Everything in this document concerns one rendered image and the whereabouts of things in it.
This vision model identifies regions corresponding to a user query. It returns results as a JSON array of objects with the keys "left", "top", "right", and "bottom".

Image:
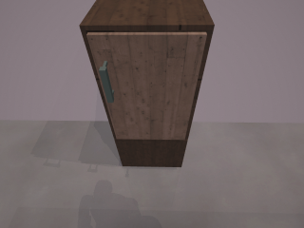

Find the handle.
[{"left": 99, "top": 61, "right": 114, "bottom": 104}]

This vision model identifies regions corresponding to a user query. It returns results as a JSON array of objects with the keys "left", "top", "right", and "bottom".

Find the cupboard door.
[{"left": 86, "top": 32, "right": 207, "bottom": 140}]

